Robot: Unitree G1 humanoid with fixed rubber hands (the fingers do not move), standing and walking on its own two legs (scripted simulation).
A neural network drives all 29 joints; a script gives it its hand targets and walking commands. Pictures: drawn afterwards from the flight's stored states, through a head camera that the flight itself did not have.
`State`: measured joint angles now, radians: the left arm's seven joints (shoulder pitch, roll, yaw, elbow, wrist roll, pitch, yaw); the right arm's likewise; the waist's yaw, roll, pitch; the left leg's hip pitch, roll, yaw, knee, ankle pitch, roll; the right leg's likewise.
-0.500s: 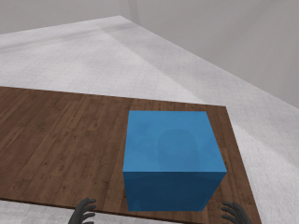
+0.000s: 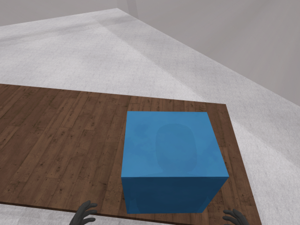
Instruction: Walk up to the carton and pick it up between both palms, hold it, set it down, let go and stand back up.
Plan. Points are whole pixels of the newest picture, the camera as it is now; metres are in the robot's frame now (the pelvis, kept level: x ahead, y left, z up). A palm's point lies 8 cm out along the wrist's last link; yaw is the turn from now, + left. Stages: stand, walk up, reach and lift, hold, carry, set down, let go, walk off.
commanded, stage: let go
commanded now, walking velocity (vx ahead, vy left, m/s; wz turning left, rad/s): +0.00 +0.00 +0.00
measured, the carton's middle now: (166, 164) +0.36 -0.02 -0.08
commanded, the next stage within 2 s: stand in 0.26 s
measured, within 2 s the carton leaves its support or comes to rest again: neither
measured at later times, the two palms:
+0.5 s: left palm out of the picture +0.11 +0.25 -0.12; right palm out of the picture +0.09 -0.23 -0.12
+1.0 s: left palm out of the picture -0.02 +0.25 -0.15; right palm out of the picture -0.05 -0.18 -0.14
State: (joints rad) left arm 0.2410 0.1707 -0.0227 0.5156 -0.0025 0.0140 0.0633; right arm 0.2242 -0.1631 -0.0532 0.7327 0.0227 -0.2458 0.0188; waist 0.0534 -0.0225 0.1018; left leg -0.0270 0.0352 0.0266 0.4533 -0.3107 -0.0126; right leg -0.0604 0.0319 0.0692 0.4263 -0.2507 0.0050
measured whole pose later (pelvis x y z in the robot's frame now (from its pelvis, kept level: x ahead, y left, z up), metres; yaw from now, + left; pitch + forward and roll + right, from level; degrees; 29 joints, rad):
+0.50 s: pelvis +0.01 +0.02 -0.01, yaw +0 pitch -2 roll -1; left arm 0.24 0.18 0.04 0.76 0.03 0.03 0.01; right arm 0.23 -0.18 -0.07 0.81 -0.02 0.04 0.00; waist 0.00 -0.01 0.01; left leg -0.16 0.01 0.04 0.56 -0.36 0.02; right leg -0.19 0.01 0.08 0.52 -0.30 0.03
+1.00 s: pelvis -0.02 +0.03 +0.00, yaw -1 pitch -3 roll +0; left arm 0.33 0.14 0.01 1.05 0.03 0.01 0.03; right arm 0.38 -0.11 -0.06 1.03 -0.02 0.02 -0.02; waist -0.01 -0.01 -0.01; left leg -0.14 -0.02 0.06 0.45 -0.27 0.04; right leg -0.18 -0.02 0.11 0.43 -0.21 0.06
